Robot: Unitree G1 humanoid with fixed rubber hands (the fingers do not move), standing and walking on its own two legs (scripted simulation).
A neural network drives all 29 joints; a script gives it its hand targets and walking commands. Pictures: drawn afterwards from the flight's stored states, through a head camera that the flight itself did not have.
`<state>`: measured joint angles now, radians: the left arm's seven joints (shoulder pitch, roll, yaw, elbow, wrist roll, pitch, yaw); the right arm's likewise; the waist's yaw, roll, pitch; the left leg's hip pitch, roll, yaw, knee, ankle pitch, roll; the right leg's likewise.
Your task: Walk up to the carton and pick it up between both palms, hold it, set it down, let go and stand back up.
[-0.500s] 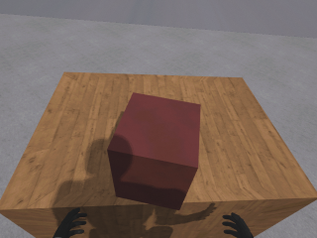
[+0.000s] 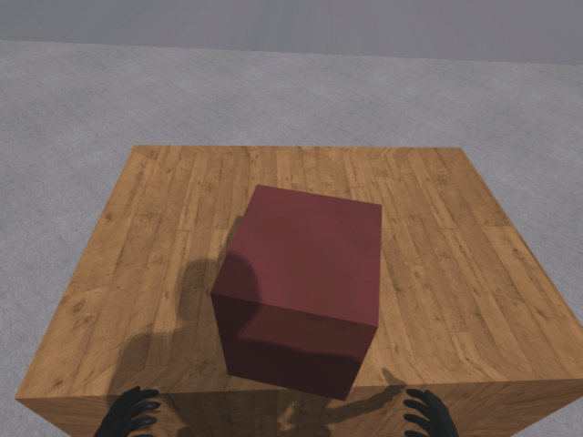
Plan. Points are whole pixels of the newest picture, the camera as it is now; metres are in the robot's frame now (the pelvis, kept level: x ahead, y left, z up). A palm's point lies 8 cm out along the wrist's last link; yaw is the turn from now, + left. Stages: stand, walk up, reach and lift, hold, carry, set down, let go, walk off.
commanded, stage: reach and lift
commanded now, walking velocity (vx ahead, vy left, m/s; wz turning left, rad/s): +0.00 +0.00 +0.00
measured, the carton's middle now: (301, 293) +0.37 +0.00 -0.02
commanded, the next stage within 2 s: none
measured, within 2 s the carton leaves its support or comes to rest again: neither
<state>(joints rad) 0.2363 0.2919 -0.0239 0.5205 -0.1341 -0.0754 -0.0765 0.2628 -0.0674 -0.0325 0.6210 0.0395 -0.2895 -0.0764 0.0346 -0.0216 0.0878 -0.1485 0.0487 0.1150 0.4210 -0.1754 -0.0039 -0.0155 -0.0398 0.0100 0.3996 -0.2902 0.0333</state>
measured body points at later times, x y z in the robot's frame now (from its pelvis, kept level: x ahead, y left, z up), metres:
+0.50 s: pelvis +0.01 -0.01 +0.00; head +0.00 +0.01 +0.45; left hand +0.17 +0.23 -0.04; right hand +0.17 -0.18 -0.04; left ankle +0.04 +0.12 -0.74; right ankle -0.04 -0.14 -0.74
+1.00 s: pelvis +0.01 +0.00 +0.00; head -0.01 +0.01 +0.45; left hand +0.20 +0.22 +0.00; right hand +0.20 -0.19 +0.00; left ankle +0.04 +0.12 -0.74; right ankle -0.04 -0.14 -0.74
